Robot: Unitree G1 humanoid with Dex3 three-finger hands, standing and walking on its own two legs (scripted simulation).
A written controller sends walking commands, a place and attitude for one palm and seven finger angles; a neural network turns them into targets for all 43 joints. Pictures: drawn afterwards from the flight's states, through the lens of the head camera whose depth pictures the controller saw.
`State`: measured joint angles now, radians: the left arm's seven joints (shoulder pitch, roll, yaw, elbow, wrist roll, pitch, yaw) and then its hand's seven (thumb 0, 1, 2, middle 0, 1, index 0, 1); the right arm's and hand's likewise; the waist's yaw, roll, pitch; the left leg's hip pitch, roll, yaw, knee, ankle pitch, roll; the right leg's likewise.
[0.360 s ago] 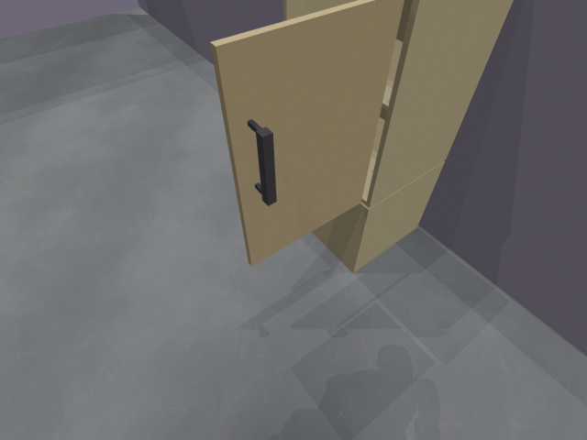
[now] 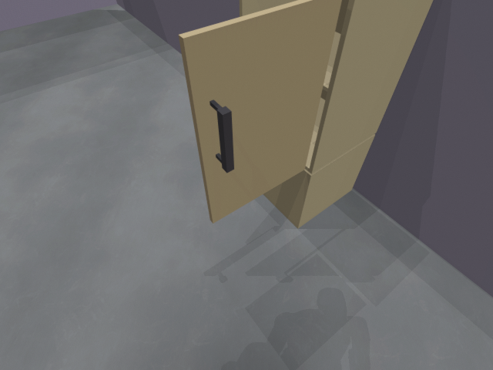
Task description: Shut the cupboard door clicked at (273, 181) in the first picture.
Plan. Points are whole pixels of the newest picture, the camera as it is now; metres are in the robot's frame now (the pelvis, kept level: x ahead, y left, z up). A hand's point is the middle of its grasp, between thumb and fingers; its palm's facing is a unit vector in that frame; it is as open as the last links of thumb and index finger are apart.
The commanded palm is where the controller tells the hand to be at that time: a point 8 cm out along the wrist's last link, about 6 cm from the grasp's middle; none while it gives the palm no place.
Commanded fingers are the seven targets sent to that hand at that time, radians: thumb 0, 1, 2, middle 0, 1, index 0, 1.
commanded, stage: look at it before walking up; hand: left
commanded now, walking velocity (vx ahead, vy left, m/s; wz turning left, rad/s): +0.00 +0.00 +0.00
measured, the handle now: (221, 137) +0.59 +0.09 +0.01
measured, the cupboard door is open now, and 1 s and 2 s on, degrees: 89 89 89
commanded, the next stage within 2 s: walk to a spot facing it in 0.48 s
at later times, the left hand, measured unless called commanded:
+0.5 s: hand out of the picture +0.01 +0.19 -0.17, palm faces +0.03 -0.98 -0.22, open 7.4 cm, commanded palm none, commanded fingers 0.00 0.90 0.90 -0.20 -0.30 -0.20 -0.30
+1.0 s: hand out of the picture +0.05 +0.20 -0.18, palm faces -0.12 -0.96 -0.24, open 7.4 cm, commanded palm none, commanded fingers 0.00 0.90 0.90 -0.20 -0.30 -0.20 -0.30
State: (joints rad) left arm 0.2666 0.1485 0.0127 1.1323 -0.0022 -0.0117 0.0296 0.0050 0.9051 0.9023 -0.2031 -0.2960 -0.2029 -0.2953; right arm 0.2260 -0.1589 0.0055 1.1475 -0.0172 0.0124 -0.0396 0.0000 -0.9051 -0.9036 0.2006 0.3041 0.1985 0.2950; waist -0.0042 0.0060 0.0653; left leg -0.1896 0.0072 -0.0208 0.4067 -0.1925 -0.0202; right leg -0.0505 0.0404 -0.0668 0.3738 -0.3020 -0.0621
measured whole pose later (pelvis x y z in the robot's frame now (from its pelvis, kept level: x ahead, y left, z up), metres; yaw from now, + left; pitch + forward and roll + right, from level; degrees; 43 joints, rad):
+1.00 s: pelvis -0.02 +0.01 -0.01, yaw -11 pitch +0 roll +2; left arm 0.20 0.20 0.07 1.01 0.01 0.06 -0.01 0.01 0.91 0.90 -0.20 -0.30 -0.20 -0.30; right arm 0.18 -0.20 -0.05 1.03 -0.03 0.03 -0.05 0.00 -0.90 -0.90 0.20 0.30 0.20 0.30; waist 0.02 0.00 0.12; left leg -0.28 0.07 0.15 0.56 -0.27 -0.01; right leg -0.30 0.04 0.02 0.75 -0.48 -0.03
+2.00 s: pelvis -0.03 -0.01 -0.02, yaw -45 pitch +1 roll -1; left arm 0.11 0.26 0.06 0.87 0.02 0.02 -0.02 0.01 0.91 0.90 -0.20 -0.30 -0.20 -0.30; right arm 0.24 -0.28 -0.05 0.92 -0.01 0.07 -0.03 0.00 -0.90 -0.90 0.20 0.30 0.20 0.30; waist -0.02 0.04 0.13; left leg -0.38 0.13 0.07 0.96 -0.54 -0.06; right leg -0.33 0.00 -0.02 0.64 -0.31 -0.01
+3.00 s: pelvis +0.05 -0.30 +0.00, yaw -75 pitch +2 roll +0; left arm 0.24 0.19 0.06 1.01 0.01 -0.07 -0.01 -0.01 0.94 0.90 -0.21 -0.30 -0.21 -0.30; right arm 0.16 -0.19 -0.05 0.95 -0.03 -0.01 0.01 0.00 -0.91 -0.90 0.20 0.30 0.20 0.29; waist -0.01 0.01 0.05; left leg -0.57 0.13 0.04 0.90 -0.22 -0.06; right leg -0.13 0.09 -0.05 0.33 -0.24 -0.11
